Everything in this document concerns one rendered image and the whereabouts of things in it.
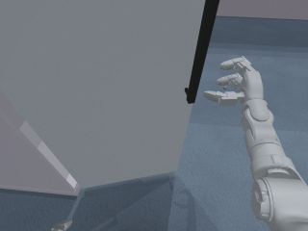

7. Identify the robot left hand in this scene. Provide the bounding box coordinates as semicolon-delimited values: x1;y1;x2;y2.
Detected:
51;218;72;231

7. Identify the robot right hand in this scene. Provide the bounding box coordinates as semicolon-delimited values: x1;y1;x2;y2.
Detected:
203;56;264;106

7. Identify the right robot upper arm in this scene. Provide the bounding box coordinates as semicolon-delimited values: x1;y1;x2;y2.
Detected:
251;177;308;231

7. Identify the fridge door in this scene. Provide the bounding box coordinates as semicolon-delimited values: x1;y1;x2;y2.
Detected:
0;0;206;189

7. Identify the handle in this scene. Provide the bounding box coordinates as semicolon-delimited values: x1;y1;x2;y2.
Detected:
184;0;219;104

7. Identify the right robot forearm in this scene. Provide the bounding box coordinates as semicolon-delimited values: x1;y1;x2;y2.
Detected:
241;98;308;187

